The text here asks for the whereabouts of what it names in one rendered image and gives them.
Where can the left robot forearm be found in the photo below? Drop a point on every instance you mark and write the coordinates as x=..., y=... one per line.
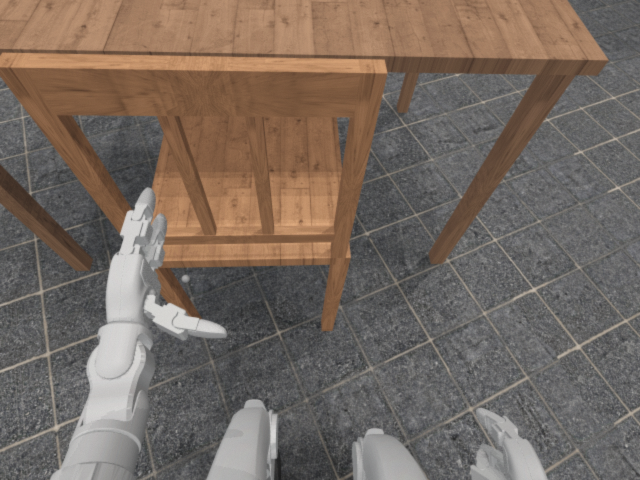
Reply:
x=110, y=431

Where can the chair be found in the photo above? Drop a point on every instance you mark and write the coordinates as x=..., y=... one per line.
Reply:
x=249, y=171

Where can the left robot hand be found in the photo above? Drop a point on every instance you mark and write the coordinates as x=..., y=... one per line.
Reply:
x=132, y=275

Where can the table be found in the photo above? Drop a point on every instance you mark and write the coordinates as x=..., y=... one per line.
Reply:
x=545, y=38

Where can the right robot hand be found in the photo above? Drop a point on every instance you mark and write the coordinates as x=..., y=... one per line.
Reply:
x=518, y=461

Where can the robot right thigh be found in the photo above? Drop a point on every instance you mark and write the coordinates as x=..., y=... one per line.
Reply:
x=383, y=457

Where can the right robot shin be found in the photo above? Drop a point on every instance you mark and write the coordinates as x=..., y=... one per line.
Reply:
x=374, y=431

